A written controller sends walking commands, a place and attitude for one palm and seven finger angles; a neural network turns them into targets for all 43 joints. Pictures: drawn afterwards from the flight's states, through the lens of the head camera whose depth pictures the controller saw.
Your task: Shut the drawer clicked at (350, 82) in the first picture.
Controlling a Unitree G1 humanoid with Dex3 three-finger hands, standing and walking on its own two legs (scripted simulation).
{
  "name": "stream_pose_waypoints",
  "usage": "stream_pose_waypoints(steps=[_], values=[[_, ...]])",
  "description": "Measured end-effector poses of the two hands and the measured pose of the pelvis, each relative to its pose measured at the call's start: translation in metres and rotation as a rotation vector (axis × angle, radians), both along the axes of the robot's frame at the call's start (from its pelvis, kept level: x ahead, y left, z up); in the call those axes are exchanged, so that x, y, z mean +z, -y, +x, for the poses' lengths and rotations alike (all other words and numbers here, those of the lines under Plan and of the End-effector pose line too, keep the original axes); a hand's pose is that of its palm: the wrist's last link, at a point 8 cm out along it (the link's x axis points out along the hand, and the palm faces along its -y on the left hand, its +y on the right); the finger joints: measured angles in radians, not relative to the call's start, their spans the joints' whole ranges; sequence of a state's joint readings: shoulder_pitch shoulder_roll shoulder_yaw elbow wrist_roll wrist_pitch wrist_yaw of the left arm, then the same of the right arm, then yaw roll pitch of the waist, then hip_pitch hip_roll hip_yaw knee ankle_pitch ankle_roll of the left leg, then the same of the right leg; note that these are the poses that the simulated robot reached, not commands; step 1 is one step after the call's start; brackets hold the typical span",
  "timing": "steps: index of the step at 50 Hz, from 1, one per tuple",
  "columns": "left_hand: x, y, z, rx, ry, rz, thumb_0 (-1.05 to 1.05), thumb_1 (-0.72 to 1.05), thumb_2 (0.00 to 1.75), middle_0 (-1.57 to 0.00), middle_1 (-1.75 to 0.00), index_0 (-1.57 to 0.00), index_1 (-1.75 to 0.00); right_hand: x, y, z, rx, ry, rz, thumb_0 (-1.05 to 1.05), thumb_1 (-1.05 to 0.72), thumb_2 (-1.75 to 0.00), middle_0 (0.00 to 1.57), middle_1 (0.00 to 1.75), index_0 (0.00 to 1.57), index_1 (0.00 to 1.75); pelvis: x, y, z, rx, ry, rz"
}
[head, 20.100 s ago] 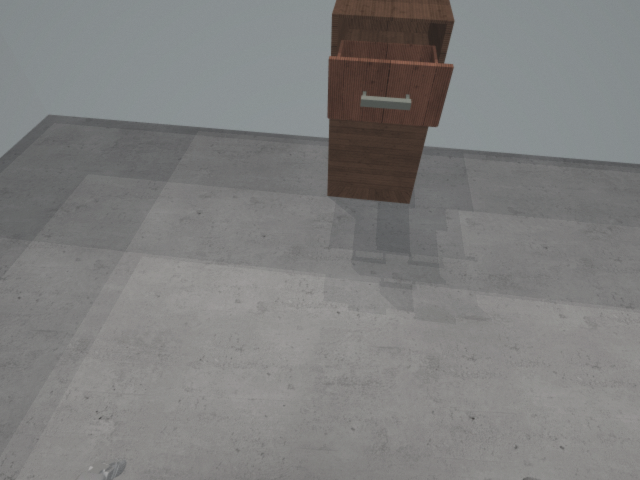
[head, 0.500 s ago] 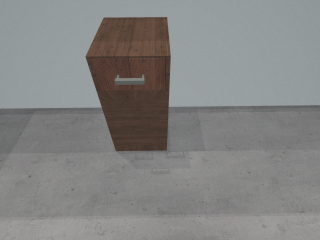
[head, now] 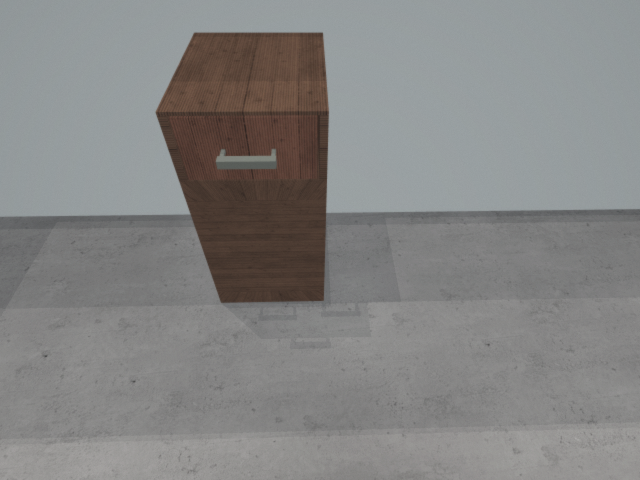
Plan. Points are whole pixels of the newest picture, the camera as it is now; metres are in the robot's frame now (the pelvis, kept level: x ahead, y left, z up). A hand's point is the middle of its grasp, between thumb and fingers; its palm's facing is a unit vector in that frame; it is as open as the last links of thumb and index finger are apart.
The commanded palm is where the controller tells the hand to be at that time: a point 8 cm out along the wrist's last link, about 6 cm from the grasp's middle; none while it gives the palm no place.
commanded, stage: look to check the result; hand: left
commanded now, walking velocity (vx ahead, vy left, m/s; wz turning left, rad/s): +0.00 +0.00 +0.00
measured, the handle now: (247, 157) +0.81 +0.22 -0.09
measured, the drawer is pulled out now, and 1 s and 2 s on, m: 0.00 0.00 0.00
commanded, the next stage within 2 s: stand and wait in 0.42 s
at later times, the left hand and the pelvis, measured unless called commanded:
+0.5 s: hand out of the picture -0.02 +0.14 -0.17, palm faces +0.07 -0.98 -0.16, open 7.4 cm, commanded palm none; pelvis +0.01 -0.01 +0.00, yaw +0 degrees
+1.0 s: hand out of the picture -0.02 +0.14 -0.17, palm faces +0.06 -0.98 -0.17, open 7.4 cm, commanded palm none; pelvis +0.02 -0.01 +0.00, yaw +0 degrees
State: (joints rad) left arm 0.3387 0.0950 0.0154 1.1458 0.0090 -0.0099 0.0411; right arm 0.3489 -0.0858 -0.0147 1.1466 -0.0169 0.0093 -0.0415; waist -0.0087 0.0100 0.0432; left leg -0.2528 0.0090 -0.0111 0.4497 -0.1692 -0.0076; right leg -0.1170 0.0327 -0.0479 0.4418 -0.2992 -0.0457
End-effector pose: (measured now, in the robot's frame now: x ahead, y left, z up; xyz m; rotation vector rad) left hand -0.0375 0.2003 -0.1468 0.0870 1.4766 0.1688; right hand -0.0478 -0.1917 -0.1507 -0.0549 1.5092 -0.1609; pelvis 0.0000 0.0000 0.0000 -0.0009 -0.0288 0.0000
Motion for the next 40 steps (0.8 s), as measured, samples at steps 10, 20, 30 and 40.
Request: stream_pose_waypoints(steps=[10, 20, 30, 40], values=[[0.001, 0.004, -0.004, 0.008, -0.024, 0.003, 0.01, 0.91, 0.90, -0.20, -0.30, -0.20, -0.29, 0.000, 0.006, 0.016, 0.013, 0.022, -0.003, 0.00, -0.91, -0.90, 0.20, 0.30, 0.20, 0.30, 0.000, 0.004, 0.005, -0.002, 0.002, 0.001], [0.001, 0.010, 0.003, 0.010, -0.007, -0.001, 0.01, 0.91, 0.90, -0.20, -0.30, -0.20, -0.29, -0.001, 0.011, 0.030, 0.026, 0.042, -0.007, 0.00, -0.91, -0.90, 0.20, 0.30, 0.20, 0.30, 0.001, 0.007, 0.009, 0.000, 0.002, 0.003], [0.002, 0.012, 0.011, 0.006, 0.001, 0.003, 0.01, 0.91, 0.90, -0.20, -0.30, -0.20, -0.29, -0.001, 0.014, 0.031, 0.024, 0.034, -0.005, 0.00, -0.91, -0.90, 0.20, 0.30, 0.20, 0.30, 0.001, 0.011, 0.013, 0.001, 0.000, 0.005], [0.002, 0.013, 0.013, 0.004, -0.009, 0.006, 0.01, 0.91, 0.90, -0.20, -0.30, -0.20, -0.29, -0.001, 0.017, 0.032, 0.019, 0.020, -0.006, 0.00, -0.91, -0.90, 0.20, 0.30, 0.20, 0.30, 0.001, 0.014, 0.018, -0.003, -0.003, 0.006]])
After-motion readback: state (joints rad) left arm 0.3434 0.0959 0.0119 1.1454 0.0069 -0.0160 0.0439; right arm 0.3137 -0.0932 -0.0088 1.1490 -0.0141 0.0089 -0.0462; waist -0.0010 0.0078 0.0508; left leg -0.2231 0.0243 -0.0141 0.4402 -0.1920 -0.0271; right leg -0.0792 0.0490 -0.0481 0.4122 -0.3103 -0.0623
